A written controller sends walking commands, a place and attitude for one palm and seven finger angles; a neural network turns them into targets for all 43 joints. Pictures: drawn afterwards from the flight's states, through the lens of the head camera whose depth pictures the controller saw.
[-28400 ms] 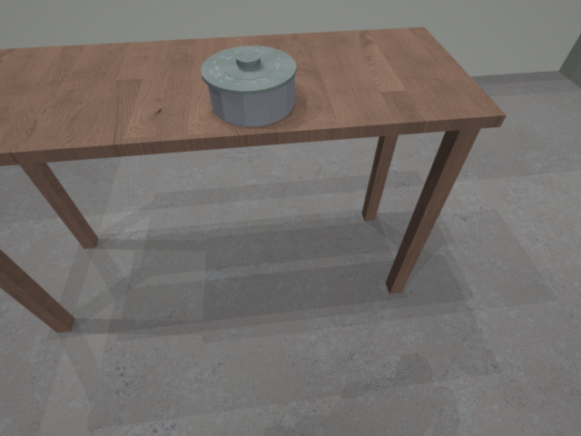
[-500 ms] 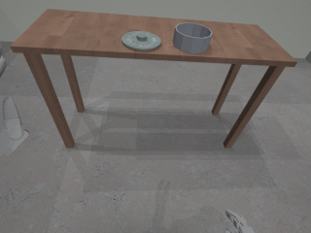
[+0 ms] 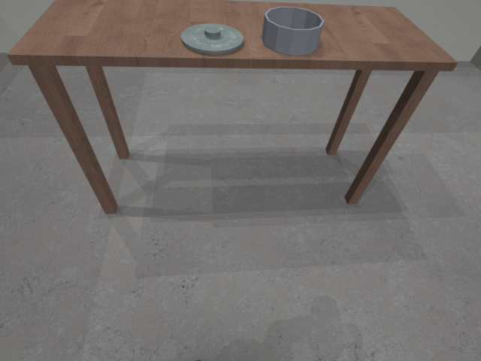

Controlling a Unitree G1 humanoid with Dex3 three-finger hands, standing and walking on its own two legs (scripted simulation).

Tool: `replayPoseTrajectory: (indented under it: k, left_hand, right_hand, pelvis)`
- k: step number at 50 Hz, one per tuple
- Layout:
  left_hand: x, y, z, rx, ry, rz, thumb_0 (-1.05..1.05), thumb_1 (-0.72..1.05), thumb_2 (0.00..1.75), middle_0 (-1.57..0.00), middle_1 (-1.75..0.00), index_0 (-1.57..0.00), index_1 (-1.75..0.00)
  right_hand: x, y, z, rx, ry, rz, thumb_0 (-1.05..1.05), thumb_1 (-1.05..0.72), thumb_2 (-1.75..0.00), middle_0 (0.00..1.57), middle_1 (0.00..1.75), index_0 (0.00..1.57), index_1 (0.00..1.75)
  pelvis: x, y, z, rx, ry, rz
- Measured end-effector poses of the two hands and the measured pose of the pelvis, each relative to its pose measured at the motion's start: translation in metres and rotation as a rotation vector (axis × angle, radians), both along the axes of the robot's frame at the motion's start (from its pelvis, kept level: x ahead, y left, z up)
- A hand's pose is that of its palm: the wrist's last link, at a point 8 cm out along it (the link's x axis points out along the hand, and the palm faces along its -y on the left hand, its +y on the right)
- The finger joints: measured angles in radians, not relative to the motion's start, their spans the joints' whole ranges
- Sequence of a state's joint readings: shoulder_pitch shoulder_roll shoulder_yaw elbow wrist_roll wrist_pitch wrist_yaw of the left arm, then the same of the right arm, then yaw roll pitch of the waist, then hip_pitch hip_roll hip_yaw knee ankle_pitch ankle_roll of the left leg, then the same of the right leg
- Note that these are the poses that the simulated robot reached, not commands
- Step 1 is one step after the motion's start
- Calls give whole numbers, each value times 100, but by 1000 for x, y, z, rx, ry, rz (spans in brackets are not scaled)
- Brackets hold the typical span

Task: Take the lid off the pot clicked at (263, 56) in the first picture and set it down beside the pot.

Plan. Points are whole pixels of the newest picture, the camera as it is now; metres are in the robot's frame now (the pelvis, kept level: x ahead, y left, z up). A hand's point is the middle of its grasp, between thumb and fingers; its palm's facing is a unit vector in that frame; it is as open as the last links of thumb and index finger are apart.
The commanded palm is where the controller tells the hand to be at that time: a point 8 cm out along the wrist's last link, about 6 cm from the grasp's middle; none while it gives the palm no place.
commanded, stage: stop stepping back and stand still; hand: left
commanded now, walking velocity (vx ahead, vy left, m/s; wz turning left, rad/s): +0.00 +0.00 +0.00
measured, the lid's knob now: (212, 31) +1.01 +0.09 +0.08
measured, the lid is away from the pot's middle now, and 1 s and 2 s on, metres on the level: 0.25 0.25 0.25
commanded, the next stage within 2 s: let the arm hang, fingers relaxed in 0.84 s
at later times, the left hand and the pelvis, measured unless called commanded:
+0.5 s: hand out of the picture +0.05 +0.19 -0.17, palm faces -0.04 -0.97 -0.22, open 7.2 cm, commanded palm none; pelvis +0.01 +0.01 +0.00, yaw -2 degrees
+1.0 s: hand out of the picture +0.06 +0.21 -0.17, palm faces -0.07 -0.97 -0.22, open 7.3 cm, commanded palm none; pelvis +0.01 +0.03 +0.00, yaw -3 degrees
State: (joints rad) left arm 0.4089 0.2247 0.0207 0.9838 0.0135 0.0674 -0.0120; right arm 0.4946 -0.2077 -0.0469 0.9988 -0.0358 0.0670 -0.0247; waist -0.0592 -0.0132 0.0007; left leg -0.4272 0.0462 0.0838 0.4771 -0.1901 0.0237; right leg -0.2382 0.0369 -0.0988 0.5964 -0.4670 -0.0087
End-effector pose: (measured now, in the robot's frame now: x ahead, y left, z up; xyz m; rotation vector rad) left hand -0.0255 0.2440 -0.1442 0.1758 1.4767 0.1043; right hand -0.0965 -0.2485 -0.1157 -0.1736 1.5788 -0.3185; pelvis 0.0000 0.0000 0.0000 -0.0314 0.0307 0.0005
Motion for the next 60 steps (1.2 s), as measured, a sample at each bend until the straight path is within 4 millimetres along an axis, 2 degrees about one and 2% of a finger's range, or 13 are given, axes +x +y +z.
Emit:
replayPoseTrajectory:
  k: [4,6,8,11,14,17,23,30,37,50,60]
  left_hand:
    - [-38,0,12,66,113,8,1,92,89,-20,-30,-20,-30]
    - [-43,-2,17,78,135,12,1,92,89,-20,-30,-20,-30]
    - [-40,-5,19,79,133,11,1,92,89,-20,-30,-20,-30]
    - [-23,-10,13,61,91,16,1,91,89,-20,-30,-20,-30]
    - [2,-15,3,37,18,26,1,91,89,-20,-30,-20,-30]
    - [29,-20,1,19,-49,18,1,92,89,-20,-30,-20,-30]
    - [62,-5,3,36,-100,-21,2,95,89,-20,-30,-21,-30]
    - [90,4,7,46,-156,-50,1,92,89,-20,-30,-20,-30]
    - [101,6,9,44,-175,-63,0,91,89,-20,-30,-20,-30]
    - [83,9,6,38,-123,-56,0,91,89,-20,-30,-20,-30]
    - [63,11,3,28,-87,-46,0,91,89,-20,-30,-20,-30]
  right_hand:
    - [12,-1,-14,39,-36,-25,1,-90,-89,20,30,20,30]
    - [24,5,-20,64,-71,-27,1,-90,-89,20,30,20,30]
    - [39,13,-24,88,-110,-26,1,-90,-89,20,30,20,30]
    - [62,28,-32,118,-165,-6,0,-90,-89,20,30,20,30]
    - [82,41,-40,130,-188,35,0,-91,-89,20,30,20,30]
    - [92,41,-37,117,-180,53,2,-94,-89,20,30,20,30]
    - [106,38,-30,94,-221,37,2,-94,-89,20,30,20,30]
    - [107,41,-29,94,-222,27,1,-91,-89,20,30,20,30]
    - [99,48,-30,105,-201,11,0,-91,-89,20,30,20,30]
    - [81,58,-30,113,-158,-6,0,-90,-89,20,30,20,30]
    - [78,60,-28,106,-159,-1,0,-90,-89,20,30,20,30]
  pelvis:
    - [-10,-2,1,30,-8,-20]
    - [-10,-1,3,28,-15,-26]
    - [-9,0,4,29,-18,-33]
    - [-6,4,2,25,-23,-33]
    - [-4,8,-3,14,-35,-20]
    - [-1,11,-1,29,-47,-28]
    - [5,13,2,34,-50,-40]
    - [9,18,4,33,-49,-46]
    - [12,22,4,33,-50,-50]
    - [10,28,4,32,-50,-53]
    - [6,31,4,29,-51,-53]
